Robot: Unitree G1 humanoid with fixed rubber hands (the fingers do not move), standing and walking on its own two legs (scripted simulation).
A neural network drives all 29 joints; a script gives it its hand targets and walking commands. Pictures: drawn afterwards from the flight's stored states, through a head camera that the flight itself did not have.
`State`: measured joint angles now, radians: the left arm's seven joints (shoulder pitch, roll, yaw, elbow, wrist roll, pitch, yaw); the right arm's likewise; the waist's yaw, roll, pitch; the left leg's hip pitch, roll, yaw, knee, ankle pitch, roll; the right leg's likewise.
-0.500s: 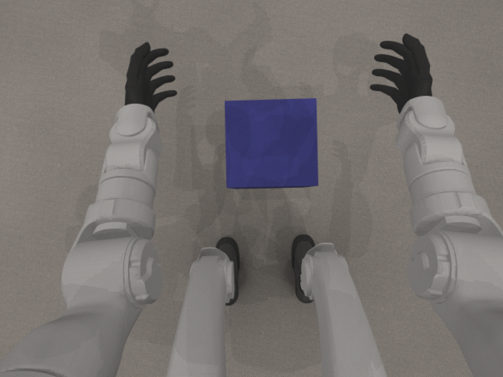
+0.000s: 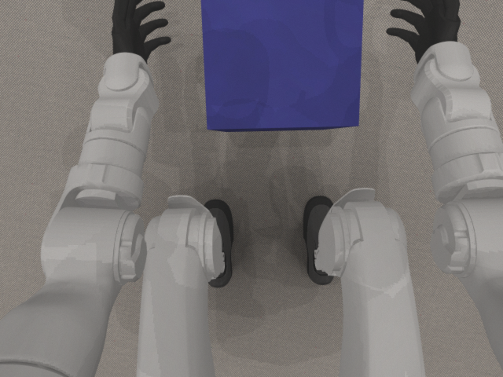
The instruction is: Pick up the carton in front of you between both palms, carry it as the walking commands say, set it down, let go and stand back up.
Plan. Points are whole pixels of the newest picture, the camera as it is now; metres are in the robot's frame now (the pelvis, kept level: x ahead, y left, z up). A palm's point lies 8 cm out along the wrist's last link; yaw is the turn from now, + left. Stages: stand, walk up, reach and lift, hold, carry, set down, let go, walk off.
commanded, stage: reach and lift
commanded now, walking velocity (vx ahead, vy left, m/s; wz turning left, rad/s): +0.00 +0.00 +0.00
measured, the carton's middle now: (276, 70) +0.51 -0.03 -0.30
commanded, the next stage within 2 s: none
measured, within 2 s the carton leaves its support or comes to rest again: leaves its support in 1.06 s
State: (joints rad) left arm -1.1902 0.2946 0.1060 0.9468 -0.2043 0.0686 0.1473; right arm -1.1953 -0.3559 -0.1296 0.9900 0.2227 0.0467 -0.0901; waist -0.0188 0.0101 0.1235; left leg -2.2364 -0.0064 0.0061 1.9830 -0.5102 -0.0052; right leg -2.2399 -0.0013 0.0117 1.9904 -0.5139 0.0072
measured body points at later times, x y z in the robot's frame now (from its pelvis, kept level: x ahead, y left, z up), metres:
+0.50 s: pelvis +0.00 +0.00 -0.05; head +0.36 -0.02 +0.22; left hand +0.53 +0.16 -0.23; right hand +0.52 -0.21 -0.24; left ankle +0.12 +0.12 -0.39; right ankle +0.12 -0.12 -0.39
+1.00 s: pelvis -0.01 +0.00 -0.05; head +0.35 -0.02 +0.21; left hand +0.54 +0.12 -0.23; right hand +0.53 -0.18 -0.23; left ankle +0.12 +0.12 -0.39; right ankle +0.12 -0.12 -0.39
